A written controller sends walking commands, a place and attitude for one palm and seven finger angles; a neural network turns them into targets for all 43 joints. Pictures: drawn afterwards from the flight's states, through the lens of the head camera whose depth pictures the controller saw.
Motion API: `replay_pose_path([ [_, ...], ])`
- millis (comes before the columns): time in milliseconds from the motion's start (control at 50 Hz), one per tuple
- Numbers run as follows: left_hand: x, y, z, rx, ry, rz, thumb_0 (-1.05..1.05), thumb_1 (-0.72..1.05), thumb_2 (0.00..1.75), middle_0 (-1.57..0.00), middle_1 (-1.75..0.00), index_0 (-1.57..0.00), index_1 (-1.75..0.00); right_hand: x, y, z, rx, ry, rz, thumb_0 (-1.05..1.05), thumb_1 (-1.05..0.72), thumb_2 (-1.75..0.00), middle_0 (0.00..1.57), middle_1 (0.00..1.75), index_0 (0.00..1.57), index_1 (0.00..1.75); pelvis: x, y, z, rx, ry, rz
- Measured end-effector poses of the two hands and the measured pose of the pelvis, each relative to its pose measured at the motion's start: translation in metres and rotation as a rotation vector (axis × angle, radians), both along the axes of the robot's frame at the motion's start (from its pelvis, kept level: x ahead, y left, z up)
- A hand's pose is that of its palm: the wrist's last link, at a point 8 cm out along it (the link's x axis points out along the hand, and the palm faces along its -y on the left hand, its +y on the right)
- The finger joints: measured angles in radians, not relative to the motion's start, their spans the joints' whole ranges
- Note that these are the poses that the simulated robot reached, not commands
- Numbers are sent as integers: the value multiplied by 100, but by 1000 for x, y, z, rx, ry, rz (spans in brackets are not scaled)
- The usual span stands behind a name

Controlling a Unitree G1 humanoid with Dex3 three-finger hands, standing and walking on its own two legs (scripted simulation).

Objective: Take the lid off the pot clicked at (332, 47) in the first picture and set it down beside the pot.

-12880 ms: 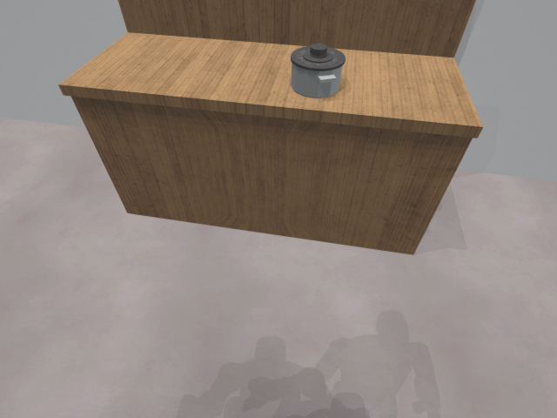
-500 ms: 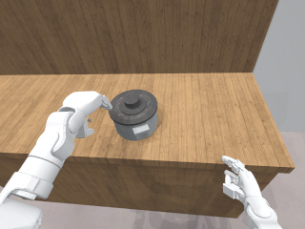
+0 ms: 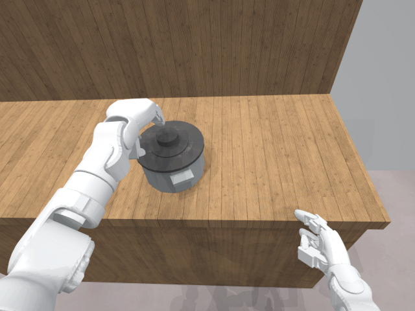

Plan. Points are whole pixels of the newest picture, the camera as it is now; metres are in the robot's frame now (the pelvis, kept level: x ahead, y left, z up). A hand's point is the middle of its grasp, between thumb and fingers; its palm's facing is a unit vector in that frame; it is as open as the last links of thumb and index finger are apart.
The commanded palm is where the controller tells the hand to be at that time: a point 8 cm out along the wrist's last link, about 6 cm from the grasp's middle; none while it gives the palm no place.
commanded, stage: move the open hand above the knob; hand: left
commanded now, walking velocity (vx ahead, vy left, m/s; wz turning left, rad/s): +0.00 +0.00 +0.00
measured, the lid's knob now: (167, 136) +0.50 +0.11 +0.05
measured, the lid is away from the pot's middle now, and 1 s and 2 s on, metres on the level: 0.00 0.00 0.00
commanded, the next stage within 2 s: lower the open fingers around the knob in 1.06 s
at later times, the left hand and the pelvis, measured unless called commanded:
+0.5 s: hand (152, 123) +0.46 +0.12 +0.13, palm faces -0.27 -0.05 -0.96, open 10.4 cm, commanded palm +0.46 +0.12 +0.18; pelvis +0.00 +0.01 +0.00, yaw -1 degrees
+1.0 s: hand (154, 123) +0.46 +0.12 +0.13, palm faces -0.25 -0.03 -0.97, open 10.4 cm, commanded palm +0.46 +0.11 +0.18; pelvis +0.00 +0.02 +0.00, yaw -1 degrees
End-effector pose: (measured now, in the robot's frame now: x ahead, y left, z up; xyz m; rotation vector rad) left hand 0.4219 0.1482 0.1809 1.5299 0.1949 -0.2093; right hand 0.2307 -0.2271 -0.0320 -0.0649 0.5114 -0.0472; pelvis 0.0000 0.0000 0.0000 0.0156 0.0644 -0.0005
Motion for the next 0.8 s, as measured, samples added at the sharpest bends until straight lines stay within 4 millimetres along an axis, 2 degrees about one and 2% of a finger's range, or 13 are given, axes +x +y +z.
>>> replay_pose_path([
  [100,4,-8,6,0,-11,-20,0,-31,139,-81,-8,-82,-8,0,0,0,-1,-2,-4,1,-91,-90,20,30,33,38,2,2,0,-2,14,3],
  [220,14,-14,0,-1,30,-5,0,-31,139,-81,-8,-82,-8,0,1,0,-8,1,-13,1,-91,-90,20,30,33,38,1,4,-1,-2,18,0],
  [380,26,-26,12,-2,1,-28,0,-31,139,-81,-8,-82,-8,-1,5,0,-11,-7,-31,1,-91,-90,20,30,32,37,0,7,-1,-4,35,-3],
  [640,31,-13,5,-7,35,6,0,-31,139,-81,-8,-82,-8,-3,9,1,-28,-5,-40,1,-91,-90,20,30,29,35,0,12,-1,-6,46,-8],
  [800,31,-18,9,-13,16,-25,0,-31,139,-81,-8,-82,-8,-3,10,1,-44,-2,-40,1,-91,-90,20,30,29,35,0,15,-2,-8,52,-3],
])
